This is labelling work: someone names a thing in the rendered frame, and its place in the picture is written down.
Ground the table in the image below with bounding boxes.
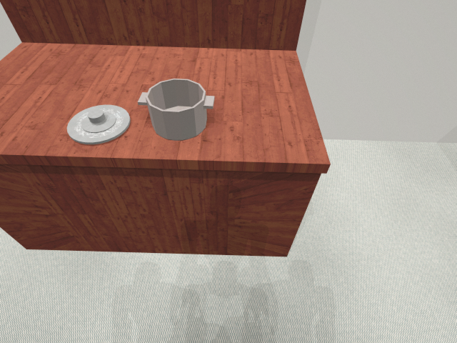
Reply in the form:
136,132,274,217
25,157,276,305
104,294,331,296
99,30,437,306
0,0,331,257

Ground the knob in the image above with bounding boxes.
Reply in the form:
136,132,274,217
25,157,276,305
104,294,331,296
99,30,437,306
88,109,105,124

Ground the lid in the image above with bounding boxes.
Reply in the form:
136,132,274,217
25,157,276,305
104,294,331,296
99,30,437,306
67,105,131,144

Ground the pot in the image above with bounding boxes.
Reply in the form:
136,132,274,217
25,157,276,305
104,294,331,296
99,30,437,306
138,79,215,141

